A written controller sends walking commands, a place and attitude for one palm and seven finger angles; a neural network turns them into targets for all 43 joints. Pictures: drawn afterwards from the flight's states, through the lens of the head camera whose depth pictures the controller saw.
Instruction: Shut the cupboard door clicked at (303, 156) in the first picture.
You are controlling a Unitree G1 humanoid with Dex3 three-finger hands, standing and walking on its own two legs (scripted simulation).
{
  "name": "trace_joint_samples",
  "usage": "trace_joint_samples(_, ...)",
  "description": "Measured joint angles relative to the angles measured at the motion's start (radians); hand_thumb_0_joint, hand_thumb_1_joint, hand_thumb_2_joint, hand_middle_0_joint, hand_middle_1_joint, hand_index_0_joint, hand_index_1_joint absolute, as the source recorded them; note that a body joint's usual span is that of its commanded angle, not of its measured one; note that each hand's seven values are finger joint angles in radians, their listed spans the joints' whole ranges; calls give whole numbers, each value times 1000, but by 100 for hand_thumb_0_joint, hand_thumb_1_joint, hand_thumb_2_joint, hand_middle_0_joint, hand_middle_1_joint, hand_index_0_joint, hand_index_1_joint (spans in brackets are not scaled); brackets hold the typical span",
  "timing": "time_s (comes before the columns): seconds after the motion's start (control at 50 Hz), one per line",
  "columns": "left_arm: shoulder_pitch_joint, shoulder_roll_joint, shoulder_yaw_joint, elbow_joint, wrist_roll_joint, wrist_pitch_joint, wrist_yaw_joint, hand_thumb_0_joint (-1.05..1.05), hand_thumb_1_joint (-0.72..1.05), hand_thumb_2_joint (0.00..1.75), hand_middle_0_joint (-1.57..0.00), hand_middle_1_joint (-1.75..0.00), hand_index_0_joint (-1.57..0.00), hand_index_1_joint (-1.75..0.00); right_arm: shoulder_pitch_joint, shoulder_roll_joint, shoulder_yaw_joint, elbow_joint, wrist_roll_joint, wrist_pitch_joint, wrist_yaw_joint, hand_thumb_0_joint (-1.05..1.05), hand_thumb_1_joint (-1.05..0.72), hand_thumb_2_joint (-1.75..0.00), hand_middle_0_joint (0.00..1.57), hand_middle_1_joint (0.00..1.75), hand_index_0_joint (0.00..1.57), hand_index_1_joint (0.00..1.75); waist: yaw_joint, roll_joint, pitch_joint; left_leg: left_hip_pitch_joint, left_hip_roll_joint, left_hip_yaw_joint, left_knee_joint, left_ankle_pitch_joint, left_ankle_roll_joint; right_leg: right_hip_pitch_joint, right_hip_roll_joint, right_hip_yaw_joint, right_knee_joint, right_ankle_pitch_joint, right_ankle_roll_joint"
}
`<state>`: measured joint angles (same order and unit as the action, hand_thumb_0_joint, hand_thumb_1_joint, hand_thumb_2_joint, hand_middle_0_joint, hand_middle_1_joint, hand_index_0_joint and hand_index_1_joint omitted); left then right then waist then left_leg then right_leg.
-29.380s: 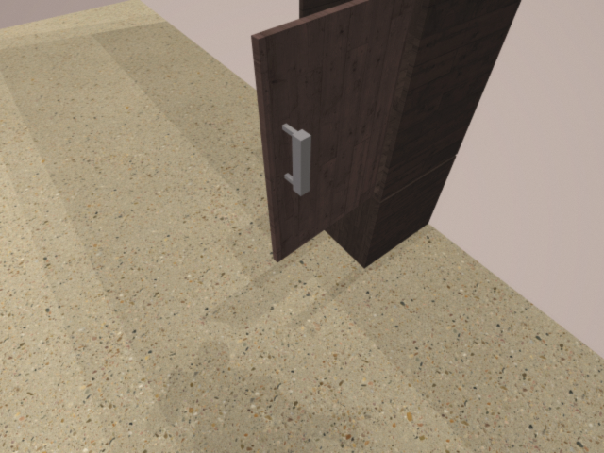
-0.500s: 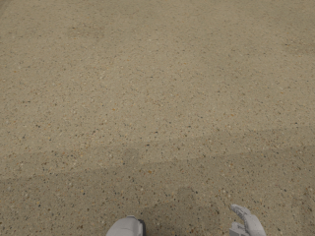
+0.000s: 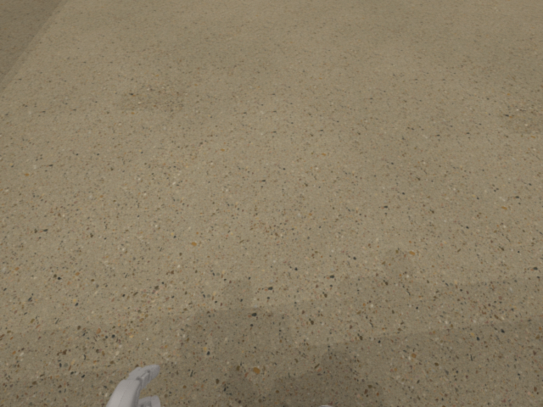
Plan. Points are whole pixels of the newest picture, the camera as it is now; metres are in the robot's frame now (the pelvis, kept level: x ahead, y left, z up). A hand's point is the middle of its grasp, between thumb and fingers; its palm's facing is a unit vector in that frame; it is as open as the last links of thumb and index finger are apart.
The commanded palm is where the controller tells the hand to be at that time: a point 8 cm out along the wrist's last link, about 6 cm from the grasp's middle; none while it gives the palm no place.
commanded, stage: turn to face it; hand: left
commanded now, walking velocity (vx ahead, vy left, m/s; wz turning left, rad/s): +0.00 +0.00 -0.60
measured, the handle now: out of the picture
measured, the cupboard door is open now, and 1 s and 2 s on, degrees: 68 68 68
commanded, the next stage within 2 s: none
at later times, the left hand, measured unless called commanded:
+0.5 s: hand out of the picture +0.13 +0.22 -0.17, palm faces -0.12 -0.97 -0.22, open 7.4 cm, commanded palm none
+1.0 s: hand (209, 349) +0.24 +0.12 -0.15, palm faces -0.50 -0.82 -0.28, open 7.4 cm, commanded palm none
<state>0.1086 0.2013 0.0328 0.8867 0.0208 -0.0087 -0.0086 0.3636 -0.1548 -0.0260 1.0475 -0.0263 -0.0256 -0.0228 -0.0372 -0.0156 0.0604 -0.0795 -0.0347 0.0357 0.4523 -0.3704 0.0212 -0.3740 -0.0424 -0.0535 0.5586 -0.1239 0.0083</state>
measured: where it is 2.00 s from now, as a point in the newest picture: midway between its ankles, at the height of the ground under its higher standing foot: outside the picture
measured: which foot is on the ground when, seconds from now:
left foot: down 0.00-0.02, up 0.04-0.44, down 0.46-0.82, up 0.84-1.00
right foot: down 0.00-0.46, up 0.48-0.80, down 0.82-1.00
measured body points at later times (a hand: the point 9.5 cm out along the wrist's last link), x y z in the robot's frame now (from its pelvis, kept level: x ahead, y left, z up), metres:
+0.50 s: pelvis +0.05 +0.02 +0.00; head +0.08 +0.03 +0.45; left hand +0.14 +0.27 -0.16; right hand +0.14 -0.25 -0.12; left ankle +0.09 +0.14 -0.73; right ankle +0.05 -0.10 -0.71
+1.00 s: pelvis +0.05 -0.01 +0.00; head +0.08 -0.05 +0.45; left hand +0.26 +0.16 -0.12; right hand -0.04 -0.28 -0.15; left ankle +0.11 +0.12 -0.66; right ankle -0.01 -0.11 -0.73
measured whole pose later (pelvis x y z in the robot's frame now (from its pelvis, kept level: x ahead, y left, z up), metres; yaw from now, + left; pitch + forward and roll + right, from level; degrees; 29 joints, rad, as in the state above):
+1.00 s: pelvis +0.05 -0.01 +0.00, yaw -32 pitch +1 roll +1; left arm 0.18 0.23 0.06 0.86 0.02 0.04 -0.01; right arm 0.19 -0.28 -0.06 0.91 -0.02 0.07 -0.02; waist -0.01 0.03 0.10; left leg -0.49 0.08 0.05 1.09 -0.45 -0.09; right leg -0.27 0.00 0.00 0.55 -0.29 -0.02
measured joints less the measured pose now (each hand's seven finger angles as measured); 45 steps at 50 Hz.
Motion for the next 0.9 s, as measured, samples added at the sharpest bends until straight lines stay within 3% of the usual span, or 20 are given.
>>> trace_joint_samples(0.04, 16, -26, -6, 18, 3, -13, 1, 1, 90, 90, -20, -30, -20, -30, -20, -13, -8, 9, 8, 12, -1, 1, -90, -90, 20, 30, 20, 30, 4, 35, 14, -59, 31, 11, 183, -89, -14, 14, 36, 1, 15, -88, -40)
trace_joint_samples(0.08, 32, -45, -14, 31, 0, -17, 5, 0, 90, 90, -20, -30, -20, -30, -52, -18, -11, 4, 13, 25, -8, 1, -91, -90, 20, 30, 20, 30, 1, 43, 36, -156, 30, 3, 417, -177, -32, 29, 46, 6, 15, -105, -57)
trace_joint_samples(0.14, 60, -60, 5, 44, -11, -3, 23, 0, 92, 90, -20, -30, -20, -30, -104, -19, -13, -17, 17, 41, -10, 1, -91, -90, 20, 30, 20, 30, 12, 31, 53, -283, 42, -1, 597, -158, -57, 63, 55, 24, -47, -75, -66)
trace_joint_samples(0.28, 116, -13, 35, 65, -1, 26, 23, -1, 93, 90, -20, -30, -21, -30, -217, -29, -23, -88, 9, 67, -2, 0, -91, -90, 20, 30, 20, 30, 50, 17, 29, -393, 80, -35, 496, -31, -88, 82, 80, 78, -117, -42, -62)
trace_joint_samples(0.38, 148, 7, 46, 64, 5, 45, 13, 0, 92, 90, -20, -30, -20, -30, -271, -36, -26, -132, 15, 65, -1, 0, -91, -90, 20, 30, 20, 30, 78, 1, 8, -332, 60, -44, 326, -25, -85, 68, 93, 136, -89, -55, -43)
trace_joint_samples(0.44, 163, 16, 52, 57, 0, 59, 10, 1, 91, 90, -20, -30, -20, -30, -276, -42, -19, -156, 19, 48, -2, 0, -91, -90, 20, 30, 20, 30, 84, -7, -15, -230, 51, -39, 123, 53, -74, 40, 108, 168, -35, -81, -21)
trace_joint_samples(0.46, 165, 18, 53, 53, -5, 64, 8, 1, 91, 90, -20, -30, -20, -30, -271, -47, -17, -165, 15, 38, -4, 0, -91, -90, 20, 30, 20, 30, 79, 2, -24, -213, 61, -43, 74, 112, -57, 18, 119, 166, 8, -123, -17)
trace_joint_samples(0.52, 142, 45, 61, 47, -4, 80, -2, 1, 91, 90, -20, -30, -20, -30, -260, -34, -2, -173, 0, 36, -8, 0, -91, -90, 20, 30, 20, 30, 85, -32, -7, -195, 65, -1, 96, 102, -24, -67, 102, 127, 281, -321, 6)
trace_joint_samples(0.58, 130, 64, 70, 29, 0, 86, -17, 1, 91, 90, -20, -30, -20, -30, -232, -29, 9, -178, -7, 44, -10, 0, -90, -90, 20, 30, 20, 30, 85, -31, -7, -159, 96, 29, 58, 100, -23, -126, 78, 69, 495, -333, 30)
trace_joint_samples(0.64, 119, 72, 72, 9, -1, 93, -27, 1, 91, 90, -20, -30, -20, -30, -214, -36, 7, -175, -9, 50, -11, 0, -90, -90, 20, 30, 20, 30, 81, -14, -1, -135, 127, 60, 33, 107, -29, -124, 43, 35, 518, -312, 46)
trace_joint_samples(0.78, 88, 70, 59, -13, -2, 90, -36, 1, 91, 90, -19, -30, -20, -30, -179, -70, -14, -162, -9, 52, 1, 0, -90, -90, 20, 30, 20, 30, 48, 30, 19, -137, 195, 149, 95, 57, -61, 13, 6, -15, 221, -277, 34)
trace_joint_samples(0.82, 84, 71, 53, -24, -2, 77, -38, 1, 90, 90, -19, -30, -20, -30, -160, -85, -22, -158, -4, 57, 6, 0, -90, -90, 20, 30, 20, 30, 41, 38, 17, -159, 213, 169, 161, 19, -79, 83, 9, -27, 74, -172, 17)
trace_joint_samples(0.84, 82, 72, 50, -28, 1, 63, -36, 1, 90, 90, -20, -30, -20, -30, -152, -94, -27, -154, 1, 62, 7, 0, -90, -90, 20, 30, 20, 30, 42, 38, 11, -189, 216, 165, 227, -14, -82, 97, 11, -20, 38, -199, 3)
trace_joint_samples(0.9, 67, 41, 33, -25, 0, 44, -18, 1, 90, 90, -20, -30, -20, -30, -162, -130, -40, -134, 9, 92, -3, 1, -90, -90, 20, 30, 20, 30, 33, 75, 30, -309, 170, 46, 520, -156, -86, 74, 34, -1, 73, -226, -24)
